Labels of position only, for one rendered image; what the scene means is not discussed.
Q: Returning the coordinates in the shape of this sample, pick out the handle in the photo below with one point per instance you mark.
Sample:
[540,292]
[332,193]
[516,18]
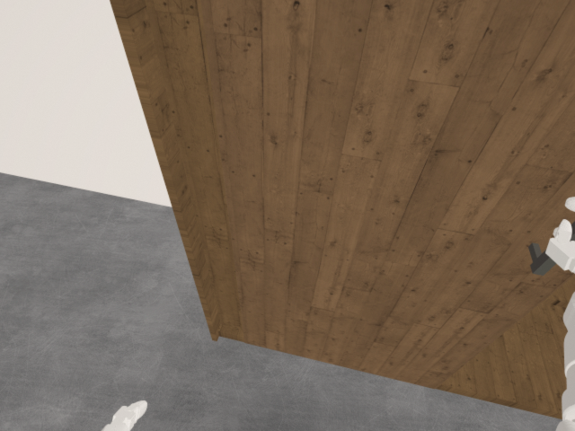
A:
[542,263]

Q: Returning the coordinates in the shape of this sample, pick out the robot right hand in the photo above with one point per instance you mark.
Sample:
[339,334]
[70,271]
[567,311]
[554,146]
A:
[560,248]

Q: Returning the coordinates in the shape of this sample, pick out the wardrobe door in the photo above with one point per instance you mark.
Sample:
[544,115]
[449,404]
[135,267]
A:
[180,42]
[387,163]

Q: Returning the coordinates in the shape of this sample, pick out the robot left hand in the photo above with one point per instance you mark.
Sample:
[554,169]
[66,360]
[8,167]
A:
[125,418]

